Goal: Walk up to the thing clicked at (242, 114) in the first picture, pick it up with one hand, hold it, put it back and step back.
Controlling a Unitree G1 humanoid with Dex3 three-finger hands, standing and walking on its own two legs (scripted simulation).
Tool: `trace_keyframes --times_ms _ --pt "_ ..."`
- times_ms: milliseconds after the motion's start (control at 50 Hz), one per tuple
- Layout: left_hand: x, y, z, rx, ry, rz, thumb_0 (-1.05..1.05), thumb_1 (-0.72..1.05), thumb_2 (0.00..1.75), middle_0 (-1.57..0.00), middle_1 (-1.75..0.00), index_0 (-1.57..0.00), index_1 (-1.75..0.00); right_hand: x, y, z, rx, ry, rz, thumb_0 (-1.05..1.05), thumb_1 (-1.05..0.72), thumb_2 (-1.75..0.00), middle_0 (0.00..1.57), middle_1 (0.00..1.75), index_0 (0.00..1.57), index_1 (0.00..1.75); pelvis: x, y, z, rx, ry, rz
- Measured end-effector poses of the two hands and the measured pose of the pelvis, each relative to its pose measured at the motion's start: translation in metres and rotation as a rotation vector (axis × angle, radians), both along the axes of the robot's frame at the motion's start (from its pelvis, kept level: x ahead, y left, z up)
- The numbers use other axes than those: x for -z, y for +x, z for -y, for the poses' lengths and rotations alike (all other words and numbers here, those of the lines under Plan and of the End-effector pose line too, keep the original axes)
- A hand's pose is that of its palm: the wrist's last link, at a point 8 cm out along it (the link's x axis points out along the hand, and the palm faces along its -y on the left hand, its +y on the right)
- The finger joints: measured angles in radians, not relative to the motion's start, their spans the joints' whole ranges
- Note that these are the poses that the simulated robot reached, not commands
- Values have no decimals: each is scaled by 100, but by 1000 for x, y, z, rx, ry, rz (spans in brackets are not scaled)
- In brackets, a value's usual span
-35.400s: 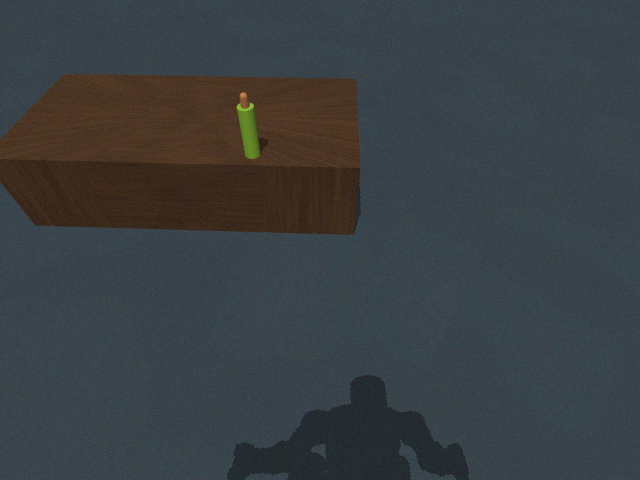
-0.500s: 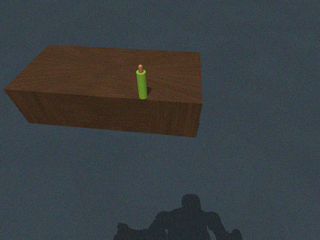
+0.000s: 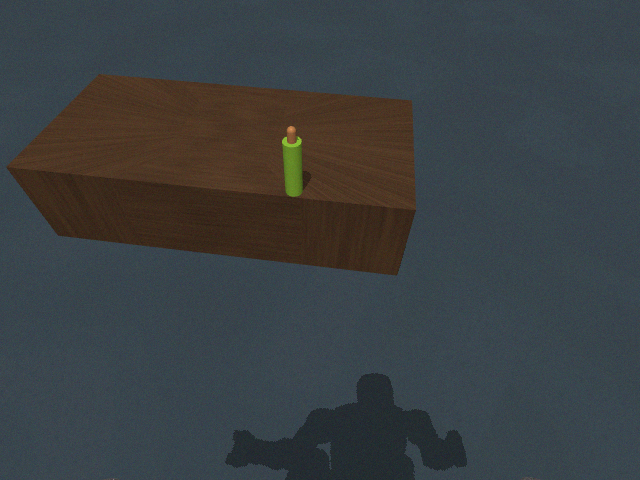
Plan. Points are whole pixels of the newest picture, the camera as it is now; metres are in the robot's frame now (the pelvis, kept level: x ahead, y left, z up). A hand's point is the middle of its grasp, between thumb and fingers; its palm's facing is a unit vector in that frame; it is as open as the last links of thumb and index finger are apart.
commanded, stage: step back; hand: left
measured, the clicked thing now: (292, 161) +1.00 +0.13 -0.29
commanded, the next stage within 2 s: stand in 0.06 s
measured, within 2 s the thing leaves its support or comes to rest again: neither
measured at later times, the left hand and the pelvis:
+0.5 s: hand out of the picture +0.07 +0.24 -0.15, palm faces -0.02 -0.94 -0.33, open 7.3 cm; pelvis -0.01 -0.01 +0.01, yaw +0 degrees
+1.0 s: hand out of the picture +0.06 +0.24 -0.15, palm faces -0.04 -0.94 -0.34, open 7.3 cm; pelvis -0.02 -0.02 +0.01, yaw -1 degrees
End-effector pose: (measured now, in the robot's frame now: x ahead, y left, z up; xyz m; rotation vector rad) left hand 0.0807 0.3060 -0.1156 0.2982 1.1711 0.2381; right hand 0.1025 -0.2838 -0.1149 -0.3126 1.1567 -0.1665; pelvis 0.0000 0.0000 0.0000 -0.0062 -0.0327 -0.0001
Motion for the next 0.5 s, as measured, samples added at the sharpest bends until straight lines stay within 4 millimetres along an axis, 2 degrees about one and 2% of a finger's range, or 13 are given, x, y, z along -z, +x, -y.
trace_keyframes --times_ms 100,200,300,500 --pt "-5 10 1 12 2 17 1 91 90 -20 -30 -21 -30 -4 11 0 5 2 31 0 -90 -90 21 30 21 30 -3 0 -2 3 3 6" --pt "-7 11 7 28 -11 15 1 91 90 -20 -30 -21 -30 -9 9 3 7 2 35 0 -90 -90 21 30 20 30 -7 -1 -1 4 6 11" --pt "-7 4 13 39 -22 -2 1 91 90 -20 -30 -21 -30 -11 -3 9 19 -1 20 0 -90 -90 21 30 20 30 -9 -5 1 6 8 17" --pt "-6 -21 18 35 -19 -48 1 91 90 -20 -30 -21 -30 -7 -40 19 44 -2 -49 0 -90 -90 21 30 20 30 -11 -15 7 4 9 22"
